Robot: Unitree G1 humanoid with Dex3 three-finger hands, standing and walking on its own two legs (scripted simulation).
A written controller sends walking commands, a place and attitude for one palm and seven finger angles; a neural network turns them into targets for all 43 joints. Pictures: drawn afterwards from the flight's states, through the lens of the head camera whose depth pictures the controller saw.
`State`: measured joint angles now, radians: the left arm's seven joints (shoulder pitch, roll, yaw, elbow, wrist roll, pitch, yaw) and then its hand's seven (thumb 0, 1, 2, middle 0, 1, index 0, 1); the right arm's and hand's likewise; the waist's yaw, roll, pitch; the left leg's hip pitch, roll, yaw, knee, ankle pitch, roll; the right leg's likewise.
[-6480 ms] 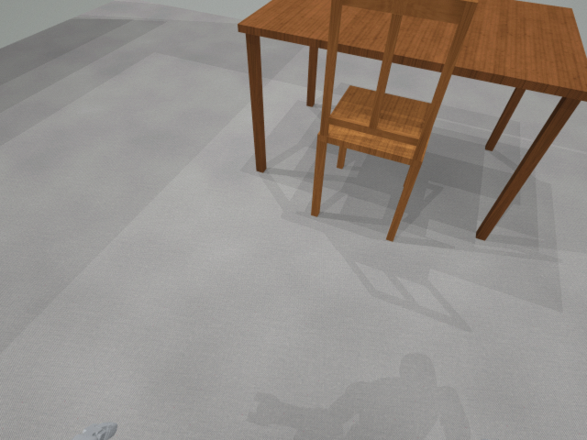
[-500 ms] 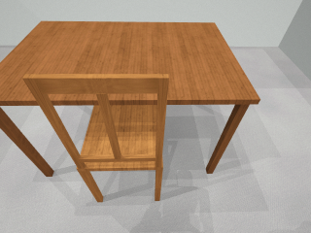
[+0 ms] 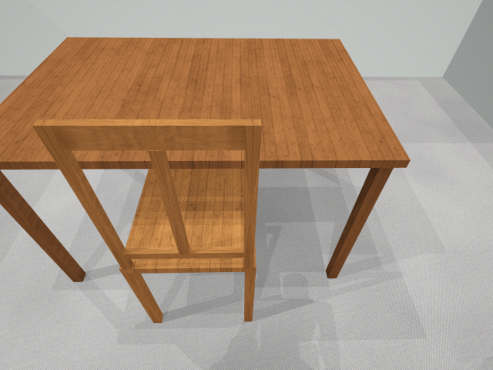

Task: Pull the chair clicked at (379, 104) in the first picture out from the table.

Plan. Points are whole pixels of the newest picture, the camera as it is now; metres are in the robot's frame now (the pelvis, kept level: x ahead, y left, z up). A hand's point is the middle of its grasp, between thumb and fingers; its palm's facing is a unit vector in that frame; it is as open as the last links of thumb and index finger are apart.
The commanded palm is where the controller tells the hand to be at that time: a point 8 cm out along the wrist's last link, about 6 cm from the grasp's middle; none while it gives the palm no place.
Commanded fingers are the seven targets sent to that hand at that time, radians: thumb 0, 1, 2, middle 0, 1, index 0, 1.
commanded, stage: look again from close up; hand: left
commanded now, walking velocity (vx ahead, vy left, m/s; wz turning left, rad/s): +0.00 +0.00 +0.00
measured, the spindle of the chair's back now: (172, 208) +0.45 +0.20 -0.05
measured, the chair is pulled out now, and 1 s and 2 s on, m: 0.00 0.00 0.00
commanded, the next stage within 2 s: none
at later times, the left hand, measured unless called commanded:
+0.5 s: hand out of the picture -0.03 +0.14 -0.17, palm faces +0.04 -0.98 -0.18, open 7.4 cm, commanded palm none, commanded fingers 0.00 0.90 0.90 -0.20 -0.30 -0.20 -0.30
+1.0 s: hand out of the picture -0.03 +0.13 -0.18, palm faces +0.05 -0.98 -0.18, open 7.4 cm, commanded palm none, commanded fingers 0.00 0.90 0.90 -0.20 -0.30 -0.20 -0.30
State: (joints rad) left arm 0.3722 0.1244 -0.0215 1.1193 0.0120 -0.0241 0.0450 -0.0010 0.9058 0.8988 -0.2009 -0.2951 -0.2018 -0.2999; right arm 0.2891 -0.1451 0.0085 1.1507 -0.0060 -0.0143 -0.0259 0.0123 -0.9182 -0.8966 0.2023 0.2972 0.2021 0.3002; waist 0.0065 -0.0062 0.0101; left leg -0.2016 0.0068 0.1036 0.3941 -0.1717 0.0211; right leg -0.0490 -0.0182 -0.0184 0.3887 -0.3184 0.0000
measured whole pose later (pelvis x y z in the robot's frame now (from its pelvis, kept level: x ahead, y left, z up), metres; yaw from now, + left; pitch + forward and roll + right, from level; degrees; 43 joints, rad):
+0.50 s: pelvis +0.01 -0.01 +0.00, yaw +0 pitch -1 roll +1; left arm 0.37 0.12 -0.02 1.11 0.01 -0.03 0.04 0.00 0.91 0.90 -0.20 -0.30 -0.20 -0.30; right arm 0.29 -0.14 0.01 1.16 -0.01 -0.01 -0.03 0.01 -0.92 -0.90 0.20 0.30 0.20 0.30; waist 0.01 0.00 0.02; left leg -0.20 0.02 0.09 0.40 -0.18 0.00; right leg -0.04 0.00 -0.03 0.38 -0.32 -0.02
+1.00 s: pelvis +0.01 -0.02 +0.00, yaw +1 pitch -1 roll +1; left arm 0.37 0.12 -0.02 1.11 0.01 -0.03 0.04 0.00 0.91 0.90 -0.20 -0.30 -0.20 -0.30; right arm 0.28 -0.15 0.01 1.16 -0.01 -0.01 -0.03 0.01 -0.92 -0.90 0.20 0.30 0.20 0.30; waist 0.01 -0.01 0.01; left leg -0.20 0.04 0.08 0.41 -0.19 -0.01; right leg -0.03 0.01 -0.04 0.37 -0.33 -0.03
